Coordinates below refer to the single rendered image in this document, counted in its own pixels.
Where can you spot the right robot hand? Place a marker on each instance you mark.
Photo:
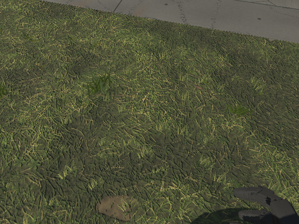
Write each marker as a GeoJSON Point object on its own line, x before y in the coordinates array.
{"type": "Point", "coordinates": [281, 210]}

